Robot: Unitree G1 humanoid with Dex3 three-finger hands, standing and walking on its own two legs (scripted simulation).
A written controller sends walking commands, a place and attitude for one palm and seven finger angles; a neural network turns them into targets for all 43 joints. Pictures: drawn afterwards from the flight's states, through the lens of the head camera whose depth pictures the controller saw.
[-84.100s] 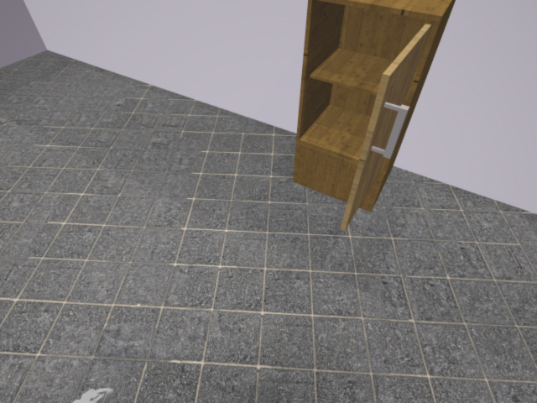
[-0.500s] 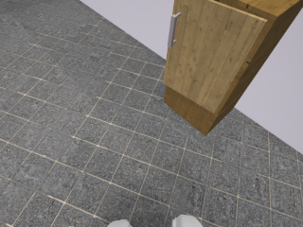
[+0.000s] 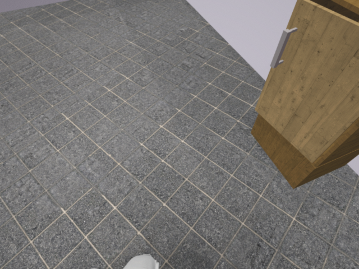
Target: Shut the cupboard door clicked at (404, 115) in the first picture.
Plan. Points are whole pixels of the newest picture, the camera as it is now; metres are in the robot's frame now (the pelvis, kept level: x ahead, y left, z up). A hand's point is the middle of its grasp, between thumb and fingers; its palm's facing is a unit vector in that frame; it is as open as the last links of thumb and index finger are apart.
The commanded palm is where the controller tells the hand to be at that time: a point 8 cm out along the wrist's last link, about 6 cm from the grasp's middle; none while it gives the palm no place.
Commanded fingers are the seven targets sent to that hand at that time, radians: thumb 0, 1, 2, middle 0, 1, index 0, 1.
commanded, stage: walk to a spot facing it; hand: left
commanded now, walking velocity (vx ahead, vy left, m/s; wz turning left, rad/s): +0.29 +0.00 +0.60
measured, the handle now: (283, 48) +0.91 -0.39 -0.05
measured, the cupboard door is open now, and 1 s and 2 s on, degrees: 8 8 8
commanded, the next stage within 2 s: turn to face it in 0.98 s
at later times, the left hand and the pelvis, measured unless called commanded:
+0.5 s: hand (94, 249) +0.18 +0.23 -0.15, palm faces +0.22 -0.94 -0.27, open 7.4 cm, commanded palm none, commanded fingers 0.00 0.90 0.90 -0.20 -0.30 -0.20 -0.30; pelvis +0.12 +0.00 -0.02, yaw +14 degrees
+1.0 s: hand (118, 268) +0.14 +0.17 -0.18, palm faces +0.60 -0.78 -0.17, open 7.4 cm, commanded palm none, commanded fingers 0.00 0.90 0.90 -0.20 -0.30 -0.20 -0.30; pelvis +0.29 +0.07 -0.02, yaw +34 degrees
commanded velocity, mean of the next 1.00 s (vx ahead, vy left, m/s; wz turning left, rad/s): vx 0.30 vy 0.00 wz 0.56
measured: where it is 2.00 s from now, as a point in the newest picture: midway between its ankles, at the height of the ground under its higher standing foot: (149, 211)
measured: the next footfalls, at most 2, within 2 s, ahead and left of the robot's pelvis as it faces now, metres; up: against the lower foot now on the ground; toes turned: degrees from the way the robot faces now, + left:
left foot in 0.12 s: +0.03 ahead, +0.14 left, +0.00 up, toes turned +9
right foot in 0.50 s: +0.26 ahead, -0.08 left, +0.00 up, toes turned +8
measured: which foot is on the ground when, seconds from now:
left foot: up 0.00-0.10, down 0.12-0.50, up 0.52-1.00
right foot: down 0.00-0.10, up 0.12-0.48, down 0.50-1.00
